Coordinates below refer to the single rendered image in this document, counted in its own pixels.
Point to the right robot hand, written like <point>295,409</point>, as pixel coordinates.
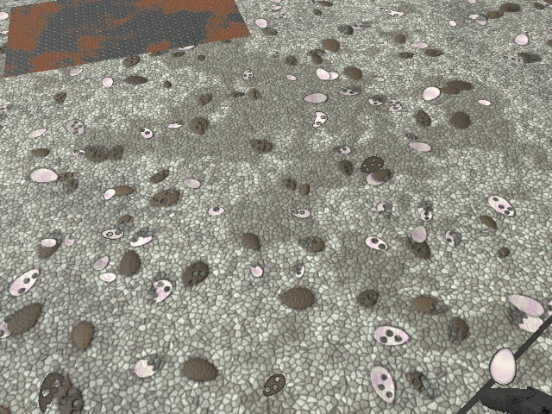
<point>517,401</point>

